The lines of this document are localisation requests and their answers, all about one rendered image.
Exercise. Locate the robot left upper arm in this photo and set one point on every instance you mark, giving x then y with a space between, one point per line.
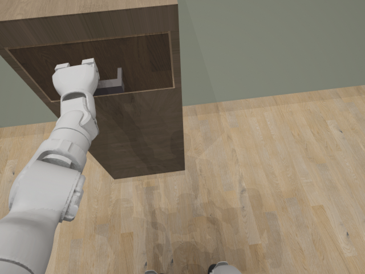
48 194

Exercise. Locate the drawer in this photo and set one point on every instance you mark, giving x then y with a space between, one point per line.
144 58

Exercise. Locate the robot right shin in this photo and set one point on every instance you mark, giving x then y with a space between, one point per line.
221 263

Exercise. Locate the left robot forearm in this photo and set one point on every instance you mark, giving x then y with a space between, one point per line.
71 138

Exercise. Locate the robot left hand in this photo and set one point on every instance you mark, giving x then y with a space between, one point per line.
84 76

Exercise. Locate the handle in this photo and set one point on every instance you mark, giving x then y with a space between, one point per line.
111 86

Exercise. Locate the cabinet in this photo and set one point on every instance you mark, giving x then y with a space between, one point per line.
140 132

